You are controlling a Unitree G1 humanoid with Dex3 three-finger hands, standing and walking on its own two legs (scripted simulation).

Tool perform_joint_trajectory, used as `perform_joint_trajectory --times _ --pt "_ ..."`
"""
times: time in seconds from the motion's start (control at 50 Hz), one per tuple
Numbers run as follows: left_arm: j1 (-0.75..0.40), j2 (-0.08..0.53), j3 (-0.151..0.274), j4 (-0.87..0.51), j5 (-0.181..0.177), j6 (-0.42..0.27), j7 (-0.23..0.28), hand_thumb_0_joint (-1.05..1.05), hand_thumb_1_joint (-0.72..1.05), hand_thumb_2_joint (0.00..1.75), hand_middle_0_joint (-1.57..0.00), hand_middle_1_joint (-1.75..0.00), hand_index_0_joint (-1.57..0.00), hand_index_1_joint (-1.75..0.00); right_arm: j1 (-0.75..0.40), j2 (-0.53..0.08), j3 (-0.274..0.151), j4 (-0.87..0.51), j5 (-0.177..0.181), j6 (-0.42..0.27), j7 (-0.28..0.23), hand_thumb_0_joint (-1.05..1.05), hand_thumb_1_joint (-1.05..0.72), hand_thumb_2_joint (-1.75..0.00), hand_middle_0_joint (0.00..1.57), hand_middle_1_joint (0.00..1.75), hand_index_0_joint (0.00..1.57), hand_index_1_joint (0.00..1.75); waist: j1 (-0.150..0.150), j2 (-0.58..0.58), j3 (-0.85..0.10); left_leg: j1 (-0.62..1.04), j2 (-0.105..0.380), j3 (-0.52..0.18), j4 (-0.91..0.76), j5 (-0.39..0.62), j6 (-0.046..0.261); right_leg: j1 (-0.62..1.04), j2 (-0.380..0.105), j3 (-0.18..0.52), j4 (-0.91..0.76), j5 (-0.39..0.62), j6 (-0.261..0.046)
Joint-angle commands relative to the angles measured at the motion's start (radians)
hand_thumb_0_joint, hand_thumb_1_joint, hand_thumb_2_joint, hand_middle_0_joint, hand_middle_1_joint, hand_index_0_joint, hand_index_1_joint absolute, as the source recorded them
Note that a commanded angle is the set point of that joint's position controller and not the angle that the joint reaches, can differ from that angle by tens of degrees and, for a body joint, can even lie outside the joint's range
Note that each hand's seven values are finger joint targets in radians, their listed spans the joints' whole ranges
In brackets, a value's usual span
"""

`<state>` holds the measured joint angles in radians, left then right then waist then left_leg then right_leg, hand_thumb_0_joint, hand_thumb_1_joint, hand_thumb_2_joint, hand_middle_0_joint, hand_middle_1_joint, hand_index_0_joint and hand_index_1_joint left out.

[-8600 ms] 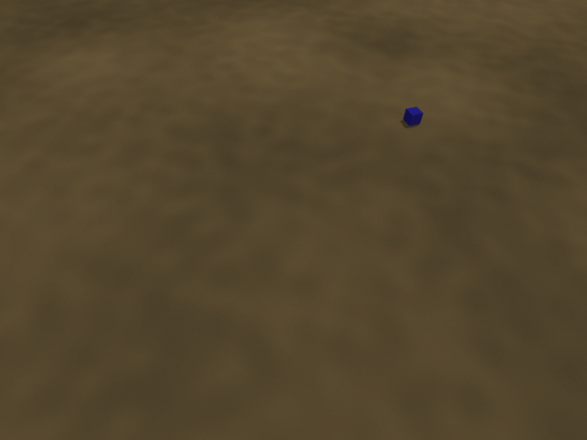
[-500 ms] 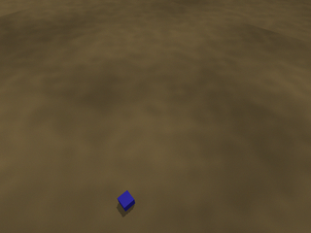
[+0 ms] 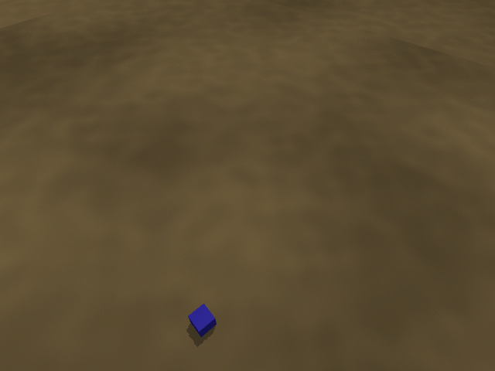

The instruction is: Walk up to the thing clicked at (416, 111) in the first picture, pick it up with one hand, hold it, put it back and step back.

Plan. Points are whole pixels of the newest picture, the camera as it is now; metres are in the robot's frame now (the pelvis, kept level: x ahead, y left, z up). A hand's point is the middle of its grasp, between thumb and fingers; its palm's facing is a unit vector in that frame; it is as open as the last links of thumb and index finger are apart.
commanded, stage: stand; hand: left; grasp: from above
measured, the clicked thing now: (202, 320) +0.43 +0.20 -0.75
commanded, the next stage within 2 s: rise first in 0.58 s
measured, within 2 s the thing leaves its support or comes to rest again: neither
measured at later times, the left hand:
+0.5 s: hand out of the picture +0.07 +0.25 -0.16, palm faces -0.03 -0.94 -0.33, open 7.4 cm
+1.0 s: hand out of the picture +0.15 +0.25 -0.18, palm faces -0.04 -0.93 -0.38, open 10.0 cm
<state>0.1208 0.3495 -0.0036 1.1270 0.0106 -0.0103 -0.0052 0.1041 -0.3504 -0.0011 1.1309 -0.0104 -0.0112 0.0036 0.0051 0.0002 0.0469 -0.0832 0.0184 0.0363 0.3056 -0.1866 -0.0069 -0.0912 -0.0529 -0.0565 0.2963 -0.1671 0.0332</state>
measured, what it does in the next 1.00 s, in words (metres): stands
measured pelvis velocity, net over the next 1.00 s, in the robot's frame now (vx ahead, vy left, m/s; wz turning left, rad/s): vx -0.02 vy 0.00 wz -0.01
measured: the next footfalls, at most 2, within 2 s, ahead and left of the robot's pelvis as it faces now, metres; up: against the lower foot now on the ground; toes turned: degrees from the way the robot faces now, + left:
none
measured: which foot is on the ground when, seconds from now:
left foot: down 0.00-1.00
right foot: down 0.00-1.00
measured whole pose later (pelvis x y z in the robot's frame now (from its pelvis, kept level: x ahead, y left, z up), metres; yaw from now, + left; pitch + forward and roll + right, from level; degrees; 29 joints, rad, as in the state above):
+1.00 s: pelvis -0.02 +0.00 -0.02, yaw -1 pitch +7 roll -1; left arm -0.04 0.34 0.15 0.98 0.13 0.06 0.01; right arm 0.24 -0.24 -0.02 0.74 0.03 -0.04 -0.02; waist -0.03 -0.01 0.01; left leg -0.45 0.04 0.04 0.63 -0.31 -0.01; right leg -0.45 -0.05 -0.04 0.60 -0.27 0.02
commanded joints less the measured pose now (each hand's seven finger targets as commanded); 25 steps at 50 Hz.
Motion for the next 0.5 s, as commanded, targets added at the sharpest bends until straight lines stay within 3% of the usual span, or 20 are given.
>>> perform_joint_trajectory --times 0.0,0.48 --pt "-0.032 0.214 0.04 -0.054 0.005 -0.021 0.015 0.0 0.9 0.9 -0.2 -0.3 -0.2 -0.3 -0.04 -0.217 -0.041 -0.062 0.001 -0.017 -0.01 0.0 -0.9 -0.9 0.2 0.3 0.2 0.3 -0.004 -0.006 -0.087 -0.003 0.127 -0.095 -0.038 0.161 0.026 0.024 -0.108 0.088 -0.036 0.151 -0.044" --pt "-0.029 0.212 0.039 -0.057 0.002 -0.019 0.013 0.0 0.9 0.9 -0.2 -0.3 -0.2 -0.3 -0.027 -0.211 -0.037 -0.057 -0.001 -0.02 -0.009 0.0 -0.9 -0.9 0.2 0.3 0.2 0.3 -0.003 0.002 -0.063 -0.025 0.127 -0.101 -0.056 0.143 0.022 0.016 -0.103 0.085 -0.032 0.107 -0.041"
